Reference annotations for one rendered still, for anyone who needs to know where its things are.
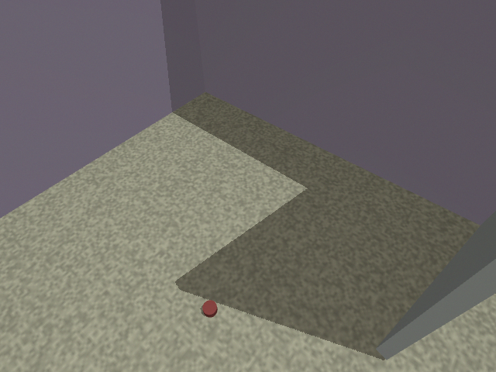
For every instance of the tin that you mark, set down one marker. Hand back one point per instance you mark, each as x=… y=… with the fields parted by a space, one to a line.
x=210 y=308

